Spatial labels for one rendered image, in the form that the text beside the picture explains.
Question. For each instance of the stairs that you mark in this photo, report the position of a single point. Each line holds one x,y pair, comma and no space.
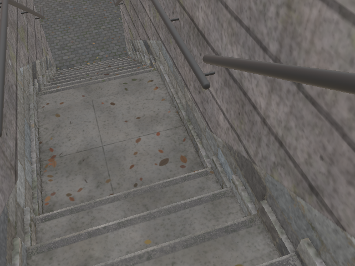
187,220
95,71

